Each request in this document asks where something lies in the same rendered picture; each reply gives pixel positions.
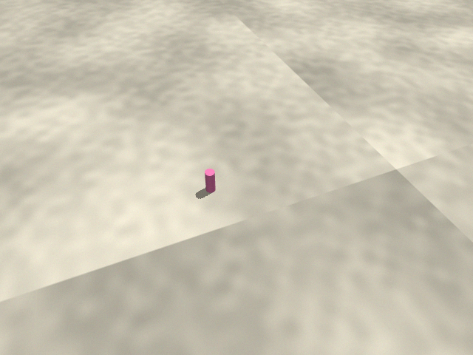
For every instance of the can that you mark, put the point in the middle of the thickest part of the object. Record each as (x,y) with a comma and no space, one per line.
(210,180)

